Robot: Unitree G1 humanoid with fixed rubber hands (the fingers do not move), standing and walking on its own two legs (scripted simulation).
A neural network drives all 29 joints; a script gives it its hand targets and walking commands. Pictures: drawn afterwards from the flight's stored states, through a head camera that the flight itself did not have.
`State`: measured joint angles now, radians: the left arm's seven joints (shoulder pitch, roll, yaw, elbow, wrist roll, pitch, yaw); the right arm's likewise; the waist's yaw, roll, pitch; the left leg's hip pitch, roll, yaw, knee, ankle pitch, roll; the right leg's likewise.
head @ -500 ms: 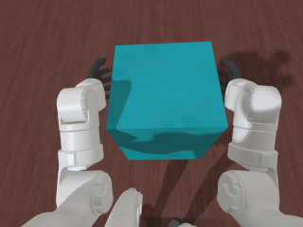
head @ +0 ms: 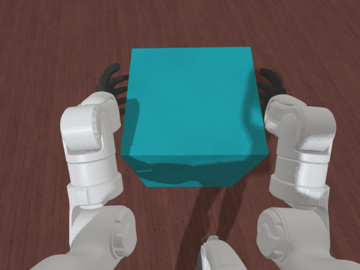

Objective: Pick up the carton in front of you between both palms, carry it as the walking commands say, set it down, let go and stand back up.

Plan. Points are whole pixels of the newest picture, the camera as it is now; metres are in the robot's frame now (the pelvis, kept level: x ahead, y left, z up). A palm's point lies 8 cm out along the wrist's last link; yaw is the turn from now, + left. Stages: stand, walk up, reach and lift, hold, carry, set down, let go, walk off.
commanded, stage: carry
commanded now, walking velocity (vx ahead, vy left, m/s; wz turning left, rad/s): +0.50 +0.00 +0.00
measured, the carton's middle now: (190, 128) +0.39 -0.04 +0.09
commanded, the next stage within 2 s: none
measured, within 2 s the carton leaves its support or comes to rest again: neither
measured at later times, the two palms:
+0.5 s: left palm (96, 3) +0.70 +0.16 +0.20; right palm (217, 0) +0.71 -0.14 +0.19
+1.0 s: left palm out of the picture +0.99 +0.14 +0.22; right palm out of the picture +1.01 -0.16 +0.22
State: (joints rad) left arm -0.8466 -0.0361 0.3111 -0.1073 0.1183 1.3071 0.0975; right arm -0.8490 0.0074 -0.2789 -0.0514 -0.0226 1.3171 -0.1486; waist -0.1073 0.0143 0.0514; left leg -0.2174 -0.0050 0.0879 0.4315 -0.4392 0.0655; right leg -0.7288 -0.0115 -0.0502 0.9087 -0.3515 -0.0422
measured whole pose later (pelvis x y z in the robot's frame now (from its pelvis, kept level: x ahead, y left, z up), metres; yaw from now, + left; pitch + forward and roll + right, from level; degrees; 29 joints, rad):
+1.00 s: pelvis +0.62 -0.03 +0.06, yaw +1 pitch +4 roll -1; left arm -0.86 -0.01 0.26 0.16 0.09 1.31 0.13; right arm -0.88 -0.05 -0.28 0.18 -0.05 1.35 -0.13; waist 0.06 0.01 -0.02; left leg -0.46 -0.01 0.00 1.29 -0.48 0.04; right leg -0.50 0.02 -0.12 0.66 -0.36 -0.06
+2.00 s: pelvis +1.22 -0.01 +0.14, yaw +1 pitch +5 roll +0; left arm -0.87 0.01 0.26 0.11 0.03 1.31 0.16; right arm -0.89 -0.02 -0.30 0.10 -0.09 1.37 -0.13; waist 0.10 0.00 -0.01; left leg -0.77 0.04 0.05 1.02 -0.36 0.04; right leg -0.26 0.01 -0.10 0.48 -0.43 -0.04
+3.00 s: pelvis +1.83 +0.04 +0.20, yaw +1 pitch +4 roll +1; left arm -0.88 0.05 0.28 0.23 0.06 1.33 0.12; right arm -0.88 -0.01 -0.24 0.24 -0.10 1.33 -0.14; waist -0.05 -0.02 -0.05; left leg -0.53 -0.02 0.13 0.69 -0.36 0.08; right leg -0.45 0.00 0.01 1.25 -0.49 -0.02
